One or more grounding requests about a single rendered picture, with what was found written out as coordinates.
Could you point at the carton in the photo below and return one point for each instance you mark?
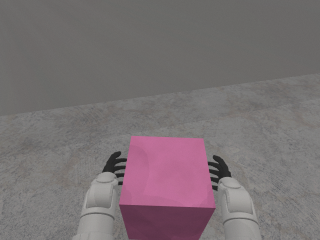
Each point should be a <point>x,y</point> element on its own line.
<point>166,192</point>

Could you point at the left robot forearm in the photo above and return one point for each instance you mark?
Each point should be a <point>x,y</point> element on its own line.
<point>99,209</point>

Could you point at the robot right hand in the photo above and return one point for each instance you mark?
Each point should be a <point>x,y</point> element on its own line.
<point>223,170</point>

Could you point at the robot left hand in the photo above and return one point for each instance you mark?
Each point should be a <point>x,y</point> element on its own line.
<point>110,165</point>

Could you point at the right robot forearm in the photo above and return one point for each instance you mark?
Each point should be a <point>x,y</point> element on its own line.
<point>239,217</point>

